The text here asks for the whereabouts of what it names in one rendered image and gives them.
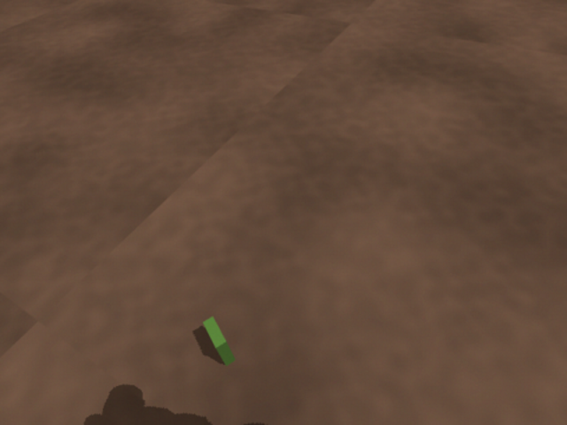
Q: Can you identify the carton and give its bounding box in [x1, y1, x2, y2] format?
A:
[203, 317, 235, 366]

